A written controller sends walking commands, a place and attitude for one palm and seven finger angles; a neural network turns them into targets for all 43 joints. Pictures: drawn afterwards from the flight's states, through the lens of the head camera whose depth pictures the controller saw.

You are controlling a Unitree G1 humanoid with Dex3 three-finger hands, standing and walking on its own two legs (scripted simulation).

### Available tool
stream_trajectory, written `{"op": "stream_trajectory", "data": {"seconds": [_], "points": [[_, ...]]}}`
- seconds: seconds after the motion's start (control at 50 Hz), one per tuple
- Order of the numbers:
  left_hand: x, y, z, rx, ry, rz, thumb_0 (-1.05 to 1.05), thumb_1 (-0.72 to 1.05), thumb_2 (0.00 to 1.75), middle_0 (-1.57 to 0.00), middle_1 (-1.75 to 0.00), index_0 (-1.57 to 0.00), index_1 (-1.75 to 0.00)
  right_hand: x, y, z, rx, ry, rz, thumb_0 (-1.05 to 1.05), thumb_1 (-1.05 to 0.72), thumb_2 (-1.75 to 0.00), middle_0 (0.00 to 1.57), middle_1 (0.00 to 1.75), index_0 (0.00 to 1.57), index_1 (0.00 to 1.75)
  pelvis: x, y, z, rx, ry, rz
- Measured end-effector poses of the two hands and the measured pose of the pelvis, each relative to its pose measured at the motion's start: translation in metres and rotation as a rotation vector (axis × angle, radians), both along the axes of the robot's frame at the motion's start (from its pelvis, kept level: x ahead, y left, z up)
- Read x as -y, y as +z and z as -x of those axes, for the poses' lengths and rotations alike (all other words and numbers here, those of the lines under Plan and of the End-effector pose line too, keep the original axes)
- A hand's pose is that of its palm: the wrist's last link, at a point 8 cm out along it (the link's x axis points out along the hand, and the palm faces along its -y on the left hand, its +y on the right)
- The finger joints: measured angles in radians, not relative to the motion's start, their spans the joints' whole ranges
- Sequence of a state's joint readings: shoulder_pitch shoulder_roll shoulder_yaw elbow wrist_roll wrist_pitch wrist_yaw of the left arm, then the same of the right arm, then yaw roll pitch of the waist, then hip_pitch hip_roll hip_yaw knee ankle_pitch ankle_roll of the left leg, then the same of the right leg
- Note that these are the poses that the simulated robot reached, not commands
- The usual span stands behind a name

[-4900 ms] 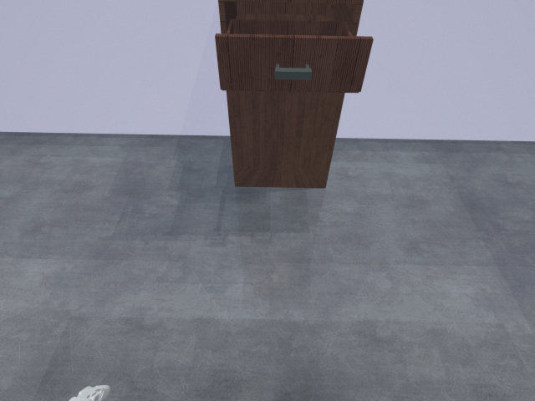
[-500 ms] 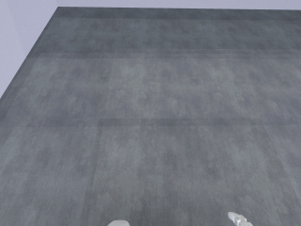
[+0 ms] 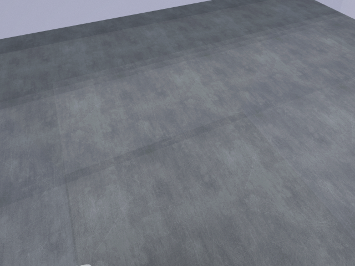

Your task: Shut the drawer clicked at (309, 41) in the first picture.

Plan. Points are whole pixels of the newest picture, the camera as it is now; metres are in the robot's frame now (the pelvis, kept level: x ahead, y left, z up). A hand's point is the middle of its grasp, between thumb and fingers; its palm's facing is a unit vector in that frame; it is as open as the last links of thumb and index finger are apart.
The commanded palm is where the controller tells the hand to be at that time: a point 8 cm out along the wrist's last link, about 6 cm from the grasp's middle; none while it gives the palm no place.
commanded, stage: walk to a spot facing it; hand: left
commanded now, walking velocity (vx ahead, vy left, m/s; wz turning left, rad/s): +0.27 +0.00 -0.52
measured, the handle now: out of the picture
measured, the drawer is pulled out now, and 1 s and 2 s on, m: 0.29 0.29 0.29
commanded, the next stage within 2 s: turn to face it in 0.22 s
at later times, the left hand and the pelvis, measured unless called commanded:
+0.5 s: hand out of the picture +0.15 +0.18 -0.20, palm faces -0.02 -0.99 -0.16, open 7.4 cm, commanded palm none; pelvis +0.15 +0.00 -0.02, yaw -5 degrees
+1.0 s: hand (118, 214) +0.27 +0.18 -0.14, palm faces +0.19 -0.95 -0.25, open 7.4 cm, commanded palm none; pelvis +0.17 -0.03 +0.00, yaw +9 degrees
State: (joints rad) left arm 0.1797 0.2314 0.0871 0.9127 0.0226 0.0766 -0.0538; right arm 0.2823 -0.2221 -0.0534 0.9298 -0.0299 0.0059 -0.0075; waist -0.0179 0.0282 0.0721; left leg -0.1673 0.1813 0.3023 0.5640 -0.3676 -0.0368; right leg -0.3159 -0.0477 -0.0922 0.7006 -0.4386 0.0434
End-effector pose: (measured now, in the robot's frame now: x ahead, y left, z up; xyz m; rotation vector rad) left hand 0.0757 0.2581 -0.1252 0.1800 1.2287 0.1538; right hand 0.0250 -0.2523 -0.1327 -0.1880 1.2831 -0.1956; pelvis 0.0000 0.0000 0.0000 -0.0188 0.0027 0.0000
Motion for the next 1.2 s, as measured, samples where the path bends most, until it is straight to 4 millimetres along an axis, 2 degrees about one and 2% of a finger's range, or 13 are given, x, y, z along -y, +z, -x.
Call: {"op": "stream_trajectory", "data": {"seconds": [0.08,0.14,0.22,0.32,0.44,0.5,0.54,0.62,0.74,0.86,1.0,1.06,1.2], "points": [[0.025,0.004,-0.045,0.110,-0.063,-0.029,0.00,0.91,0.90,-0.19,-0.30,-0.20,-0.30,0.027,-0.021,0.026,-0.095,-0.059,-0.012,0.00,-0.91,-0.90,0.20,0.29,0.20,0.30,0.017,-0.011,-0.014,0.005,-0.019,0.004],[0.037,0.013,-0.055,0.134,-0.059,-0.034,0.00,0.91,0.90,-0.20,-0.30,-0.20,-0.30,0.036,-0.015,0.016,-0.106,-0.074,-0.017,0.01,-0.91,-0.90,0.20,0.29,0.20,0.30,0.024,-0.004,-0.029,0.014,-0.041,-0.008],[0.048,0.014,-0.054,0.065,-0.082,-0.025,0.00,0.90,0.90,-0.20,-0.30,-0.20,-0.30,0.039,-0.003,-0.024,-0.010,-0.093,-0.023,0.01,-0.91,-0.90,0.20,0.29,0.20,0.30,0.029,0.006,-0.050,0.015,-0.080,-0.026],[0.053,0.004,-0.050,-0.046,-0.093,0.008,0.00,0.90,0.90,-0.20,-0.30,-0.20,-0.30,0.031,0.007,-0.084,0.093,-0.096,-0.029,0.01,-0.91,-0.90,0.20,0.29,0.20,0.30,0.025,0.009,-0.079,0.012,-0.117,-0.019],[0.042,-0.023,-0.056,-0.154,-0.046,0.044,0.00,0.90,0.90,-0.20,-0.30,-0.20,-0.30,0.006,0.007,-0.156,0.139,-0.051,-0.016,0.00,-0.91,-0.90,0.20,0.29,0.20,0.30,0.009,-0.003,-0.126,0.017,-0.114,0.012],[0.030,-0.043,-0.069,-0.185,-0.009,0.057,0.00,0.90,0.90,-0.20,-0.30,-0.20,-0.30,-0.010,0.000,-0.181,0.143,-0.024,0.003,0.00,-0.91,-0.90,0.20,0.29,0.20,0.30,-0.001,-0.015,-0.150,0.027,-0.093,0.012],[0.024,-0.045,-0.082,-0.181,0.004,0.056,0.00,0.90,0.90,-0.20,-0.30,-0.20,-0.30,-0.020,0.000,-0.187,0.123,-0.013,-0.001,0.00,-0.91,-0.90,0.20,0.29,0.20,0.30,-0.005,-0.015,-0.158,0.037,-0.091,0.007],[0.016,-0.033,-0.114,-0.126,0.017,0.056,0.00,0.91,0.90,-0.20,-0.30,-0.20,-0.30,-0.031,0.005,-0.188,0.075,-0.020,-0.001,0.00,-0.92,-0.90,0.20,0.29,0.21,0.30,-0.012,-0.004,-0.166,0.033,-0.060,0.008],[0.008,-0.015,-0.157,-0.003,0.043,0.034,0.00,0.91,0.90,-0.20,-0.30,-0.20,-0.30,-0.029,0.008,-0.187,0.017,0.005,-0.010,0.00,-0.93,-0.90,0.20,0.30,0.21,0.30,-0.014,0.004,-0.171,0.013,-0.001,0.008],[0.009,-0.002,-0.176,0.071,0.077,-0.003,0.00,0.91,0.90,-0.19,-0.30,-0.20,-0.30,-0.015,0.006,-0.190,0.005,0.023,-0.024,0.00,-0.91,-0.90,0.20,0.30,0.21,0.30,-0.001,0.005,-0.173,0.006,0.062,0.005],[0.030,0.012,-0.171,0.135,0.139,-0.049,0.00,0.91,0.90,-0.20,-0.30,-0.20,-0.30,0.020,-0.006,-0.203,-0.005,0.084,-0.041,0.00,-0.91,-0.90,0.20,0.30,0.21,0.30,0.031,0.001,-0.169,-0.003,0.151,-0.005],[0.042,0.016,-0.150,0.137,0.178,-0.080,0.00,0.91,0.90,-0.20,-0.30,-0.20,-0.30,0.039,-0.014,-0.216,-0.004,0.117,-0.047,0.00,-0.91,-0.90,0.20,0.30,0.21,0.30,0.047,-0.002,-0.167,-0.001,0.192,-0.014],[0.067,0.027,-0.090,0.052,0.302,-0.092,0.00,0.90,0.90,-0.20,-0.30,-0.20,-0.30,0.059,0.000,-0.256,0.009,0.248,-0.041,0.00,-0.91,-0.90,0.20,0.29,0.20,0.30,0.066,0.011,-0.167,0.002,0.305,-0.057]]}}
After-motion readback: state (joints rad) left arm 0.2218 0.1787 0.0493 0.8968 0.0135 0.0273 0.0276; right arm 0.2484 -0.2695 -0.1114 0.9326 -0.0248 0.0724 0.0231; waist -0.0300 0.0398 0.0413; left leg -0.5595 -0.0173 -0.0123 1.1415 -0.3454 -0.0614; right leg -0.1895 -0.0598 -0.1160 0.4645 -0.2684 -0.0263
